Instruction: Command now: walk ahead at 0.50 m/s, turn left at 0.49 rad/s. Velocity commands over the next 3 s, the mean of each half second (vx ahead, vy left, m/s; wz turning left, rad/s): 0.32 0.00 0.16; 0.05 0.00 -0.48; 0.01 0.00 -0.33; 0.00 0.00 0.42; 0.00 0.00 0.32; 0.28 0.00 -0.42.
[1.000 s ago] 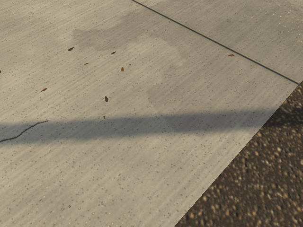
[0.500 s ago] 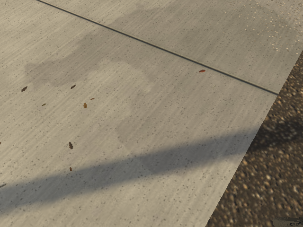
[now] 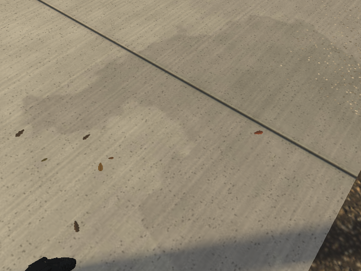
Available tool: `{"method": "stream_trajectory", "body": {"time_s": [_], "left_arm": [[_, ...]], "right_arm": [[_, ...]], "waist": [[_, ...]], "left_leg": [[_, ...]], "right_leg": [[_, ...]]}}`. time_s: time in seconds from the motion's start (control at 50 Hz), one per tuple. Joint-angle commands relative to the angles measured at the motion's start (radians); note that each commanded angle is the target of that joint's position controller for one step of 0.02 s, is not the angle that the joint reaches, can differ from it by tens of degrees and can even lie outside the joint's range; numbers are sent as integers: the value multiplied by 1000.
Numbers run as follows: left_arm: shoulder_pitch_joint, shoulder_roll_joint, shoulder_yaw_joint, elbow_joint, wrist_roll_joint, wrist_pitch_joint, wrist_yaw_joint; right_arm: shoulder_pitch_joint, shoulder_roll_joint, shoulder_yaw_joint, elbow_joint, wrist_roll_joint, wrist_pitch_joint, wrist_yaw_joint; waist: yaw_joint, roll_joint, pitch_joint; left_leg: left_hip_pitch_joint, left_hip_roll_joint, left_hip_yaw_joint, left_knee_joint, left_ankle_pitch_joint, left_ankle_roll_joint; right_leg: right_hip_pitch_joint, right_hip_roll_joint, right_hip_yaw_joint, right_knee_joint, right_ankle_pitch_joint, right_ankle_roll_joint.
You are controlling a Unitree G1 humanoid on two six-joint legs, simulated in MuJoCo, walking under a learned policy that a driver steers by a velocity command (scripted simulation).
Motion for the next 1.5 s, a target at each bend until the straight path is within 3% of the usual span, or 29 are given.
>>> {"method": "stream_trajectory", "body": {"time_s": [0.02, 0.1, 0.16, 0.18, 0.2, 0.22, 0.26, 0.3, 0.36, 0.42, 0.56, 0.58, 0.6, 0.62, 0.64, 0.68, 0.82, 0.96, 0.98, 1.0, 1.02, 1.04, 1.08, 1.1, 1.28, 1.4, 1.44, 1.46, 1.5], "left_arm": [[-117, 51, 11, -84, -10, -22, -8], [-167, 82, 23, -98, -21, -38, -22], [-16, 134, 52, -62, -14, -49, -12], [125, 177, 64, -43, 11, -53, -6], [224, 248, 79, -24, 32, -42, -3], [271, 202, 74, 17, 2, -29, -16], [146, 87, 34, -5, -14, -18, -24], [66, 52, 13, 3, -13, -10, -31], [41, 104, 27, 27, -4, 8, -26], [64, 189, 58, 36, -22, 39, -7], [59, 155, 54, 37, -50, 91, 23], [88, 116, 42, 33, -38, 92, 25], [169, 60, 28, 30, -26, 88, 24], [172, 116, 42, 24, -30, 85, 28], [189, 174, 64, 38, -32, 90, 30], [211, 176, 78, 69, -37, 122, 41], [96, 89, 45, -23, -36, 138, 13], [141, 121, 61, -40, -32, 150, -21], [172, 152, 74, -33, -28, 150, -13], [199, 271, 104, -47, -27, 148, 6], [180, 309, 103, -76, 2, 131, 2], [187, 261, 91, -72, 15, 110, -5], [92, 207, 77, -70, -13, 93, 2], [61, 187, 68, -75, -28, 96, 8], [68, 181, 58, -74, -15, 111, 32], [27, 90, 9, -22, 3, 105, 9], [81, 87, 4, 12, 11, 89, 5], [125, 114, 14, 16, 25, 81, 5], [74, 128, 22, 17, 20, 80, 21]], "right_arm": [[18, -182, -50, -49, 8, -2, -18], [49, -175, -52, -36, 12, 16, -26], [-3, -161, -53, -55, 7, 25, -26], [-25, -118, -36, -77, -11, 23, -24], [125, -50, -14, -78, -12, 15, -26], [202, -82, -11, -59, -4, 10, -26], [36, -167, -33, -63, -7, 21, -27], [-60, -146, -34, -99, -39, 27, -26], [-59, -62, -9, -106, -34, 27, -25], [-102, -88, -12, -111, -23, 36, -32], [-186, -121, -33, -149, -23, 36, -27], [-159, -169, -44, -154, -35, 31, -32], [-179, -237, -58, -168, -51, 41, -40], [-148, -214, -59, -154, -63, 45, -32], [-176, -167, -44, -162, -55, 41, -30], [-266, -119, -31, -172, -38, 36, -27], [-254, -163, -51, -133, -34, 56, -40], [-260, -206, -71, -96, 11, 57, -25], [-204, -175, -64, -70, 7, 54, -22], [-178, -113, -45, -86, -39, 51, -15], [-268, -110, -41, -139, -49, 50, -24], [-310, -154, -55, -139, -33, 52, -31], [-274, -158, -65, -108, -20, 61, -43], [-262, -167, -70, -102, -27, 65, -50], [-257, -122, -54, -101, -16, 56, -32], [-207, -82, -30, -73, -14, 46, -6], [-209, -120, -29, -79, -32, 40, -4], [-225, -205, -43, -100, -32, 41, -10], [-252, -200, -49, -100, -16, 41, -2]], "waist": [[-7, 109, -29], [-5, 125, -24], [89, 151, -80], [154, 110, -221], [116, -124, -378], [105, -272, -418], [112, -48, -188], [69, -18, -93], [35, -97, -117], [52, -98, -171], [28, -84, -97], [34, -18, -131], [87, 212, -152], [56, 291, -162], [66, 211, -138], [96, 153, -99], [52, 190, -111], [95, 182, -111], [99, 112, -117], [74, -180, -131], [114, -271, -130], [148, -145, -152], [90, -73, -105], [77, -89, -97], [93, -117, -121], [73, -98, -97], [77, -34, -77], [130, 79, -75], [110, 174, -49]], "left_leg": [[-81, 201, -176, -74, 211, 111], [27, 237, -283, 11, 172, 96], [27, 195, -287, 178, 337, 46], [-41, 152, -216, 396, 329, 7], [-328, 9, -94, 724, -75, -75], [-483, -6, -73, 915, -460, -107], [-513, 77, -56, 978, -352, -132], [-460, 148, 4, 823, -282, -146], [-290, 133, 71, 548, -229, -174], [-194, 95, 81, 425, -89, -175], [-34, 99, 43, 82, 91, -116], [69, 227, -37, 58, 167, -67], [160, 428, -226, 51, 386, 51], [109, 540, -361, 11, 441, 176], [85, 510, -313, 11, 418, 185], [43, 408, -145, 25, 365, 113], [41, 388, 39, 9, 414, 138], [-14, 406, 113, 128, 302, 57], [-93, 363, 169, 224, 180, -15], [-326, 246, 281, 510, -175, -126], [-516, 112, 190, 734, -491, -172], [-520, 133, 88, 846, -471, -164], [-524, 159, 58, 830, -311, -152], [-512, 160, 55, 813, -261, -160], [-362, 126, 58, 538, -146, -193], [-78, 149, 100, 216, -48, -155], [25, 183, 43, 76, 193, -118], [16, 257, -38, 116, 368, -69], [-133, 274, -122, 60, 154, 19]], "right_leg": [[128, 69, -49, -133, 147, 10], [158, 86, -14, -236, 81, -17], [387, 72, -31, -321, 51, -85], [621, -48, 44, -262, 156, -150], [980, -276, 362, -212, 357, -319], [1019, -375, 617, -281, 330, -404], [762, -273, 380, -305, 375, -334], [566, -182, 234, -334, 563, -302], [450, -105, 145, -356, 691, -296], [434, -109, 160, -365, 581, -296], [343, -33, 286, -293, 24, -196], [281, 6, 256, -197, -120, -149], [135, 137, 94, 1, -451, -84], [69, 153, -4, 216, -618, -39], [55, 108, 13, 361, -575, -13], [43, 78, 4, 451, -469, 21], [141, 25, -94, 210, -325, 50], [398, 61, -179, -203, -138, -61], [512, 57, -129, -292, -10, -99], [678, -172, 183, -331, 352, -193], [642, -342, 411, -346, 476, -402], [612, -306, 365, -368, 384, -419], [574, -191, 233, -360, 234, -307], [557, -171, 214, -360, 230, -287], [520, -125, 239, -352, 111, -290], [397, -105, 198, -334, 7, -260], [363, -46, 157, -309, -92, -176], [354, 27, 90, -244, -179, -132], [428, 97, -25, -201, -199, -64]]}}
